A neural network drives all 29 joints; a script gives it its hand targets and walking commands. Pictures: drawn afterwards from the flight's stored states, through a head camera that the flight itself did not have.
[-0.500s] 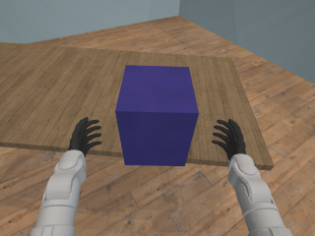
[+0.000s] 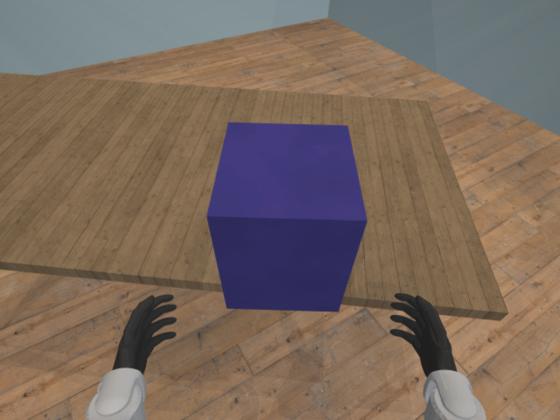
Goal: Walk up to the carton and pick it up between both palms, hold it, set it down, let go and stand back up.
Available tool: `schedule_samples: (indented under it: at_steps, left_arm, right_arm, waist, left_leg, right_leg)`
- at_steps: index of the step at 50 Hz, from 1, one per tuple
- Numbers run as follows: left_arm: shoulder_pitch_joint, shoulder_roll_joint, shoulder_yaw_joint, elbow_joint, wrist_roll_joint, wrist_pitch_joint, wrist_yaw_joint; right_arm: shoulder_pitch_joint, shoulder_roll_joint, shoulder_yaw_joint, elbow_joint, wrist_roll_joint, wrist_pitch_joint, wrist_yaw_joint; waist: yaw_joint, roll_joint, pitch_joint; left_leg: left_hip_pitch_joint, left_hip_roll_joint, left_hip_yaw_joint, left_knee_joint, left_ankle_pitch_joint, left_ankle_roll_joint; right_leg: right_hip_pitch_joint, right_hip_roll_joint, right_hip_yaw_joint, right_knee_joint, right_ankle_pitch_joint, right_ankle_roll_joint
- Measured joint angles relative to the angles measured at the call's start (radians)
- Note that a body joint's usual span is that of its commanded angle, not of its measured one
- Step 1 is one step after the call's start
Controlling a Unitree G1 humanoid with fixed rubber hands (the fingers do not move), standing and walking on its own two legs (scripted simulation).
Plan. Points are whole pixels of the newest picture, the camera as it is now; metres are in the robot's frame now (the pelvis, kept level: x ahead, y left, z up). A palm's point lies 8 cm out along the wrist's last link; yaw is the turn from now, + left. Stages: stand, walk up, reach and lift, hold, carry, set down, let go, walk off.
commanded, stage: set down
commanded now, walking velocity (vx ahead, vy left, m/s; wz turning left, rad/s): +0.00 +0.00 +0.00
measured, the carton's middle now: (285, 220) +0.43 +0.01 +0.03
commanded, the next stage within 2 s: let go in 1.26 s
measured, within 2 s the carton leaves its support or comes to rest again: neither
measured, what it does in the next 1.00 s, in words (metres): stands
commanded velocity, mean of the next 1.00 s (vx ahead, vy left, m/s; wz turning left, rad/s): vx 0.00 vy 0.00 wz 0.00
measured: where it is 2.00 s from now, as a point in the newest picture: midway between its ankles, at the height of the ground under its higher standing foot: outside the picture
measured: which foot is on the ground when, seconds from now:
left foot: down 0.00-1.00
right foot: down 0.00-1.00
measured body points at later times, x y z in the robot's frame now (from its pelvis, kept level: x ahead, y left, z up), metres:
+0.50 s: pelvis +0.02 +0.01 +0.00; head +0.04 +0.01 +0.45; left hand +0.19 +0.22 -0.05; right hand +0.20 -0.20 -0.05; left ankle -0.01 +0.13 -0.75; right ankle +0.00 -0.12 -0.75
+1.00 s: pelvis +0.01 -0.01 +0.00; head +0.01 -0.01 +0.45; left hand +0.17 +0.22 -0.08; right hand +0.17 -0.22 -0.09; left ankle -0.01 +0.13 -0.75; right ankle +0.00 -0.12 -0.75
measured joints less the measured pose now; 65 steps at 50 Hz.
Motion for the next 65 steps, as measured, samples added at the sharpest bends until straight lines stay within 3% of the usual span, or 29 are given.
schedule_samples:
  at_steps: [10, 39, 45, 65]
  left_arm:
    - [0.119, 0.005, -0.030, -0.049, 0.030, -0.051, -0.005]
    - [0.086, -0.004, -0.017, 0.171, 0.107, 0.028, -0.033]
    - [0.060, 0.003, -0.008, 0.227, 0.116, 0.061, -0.034]
    - [0.016, 0.010, 0.009, 0.292, 0.139, 0.113, -0.040]
  right_arm:
    - [0.103, 0.005, 0.031, -0.023, -0.014, -0.067, 0.009]
    - [0.033, -0.036, -0.007, 0.327, -0.114, -0.151, 0.066]
    - [0.018, -0.037, -0.018, 0.399, -0.124, -0.134, 0.073]
    - [0.013, -0.031, -0.046, 0.437, -0.164, -0.106, 0.080]
  waist:
    - [0.003, 0.012, 0.012]
    - [0.005, 0.015, 0.025]
    - [0.004, 0.016, 0.021]
    - [-0.005, 0.004, 0.026]
  left_leg:
    - [0.032, 0.000, -0.005, -0.015, -0.015, 0.000]
    - [0.025, 0.008, 0.017, -0.015, -0.013, -0.003]
    - [0.023, 0.011, 0.010, -0.002, -0.015, -0.007]
    - [0.013, 0.022, 0.001, 0.017, -0.010, -0.022]
  right_leg:
    - [0.040, 0.000, -0.005, -0.029, -0.008, 0.002]
    - [0.019, 0.008, 0.016, -0.017, -0.005, -0.001]
    - [0.018, 0.012, 0.009, -0.001, -0.010, -0.006]
    - [-0.002, 0.021, -0.001, 0.043, -0.022, -0.022]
